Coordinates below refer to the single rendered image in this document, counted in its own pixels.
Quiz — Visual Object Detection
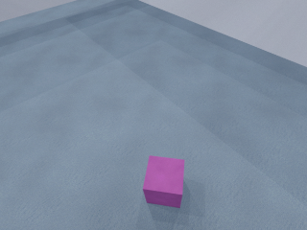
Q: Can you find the carton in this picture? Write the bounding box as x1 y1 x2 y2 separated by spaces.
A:
143 155 185 208

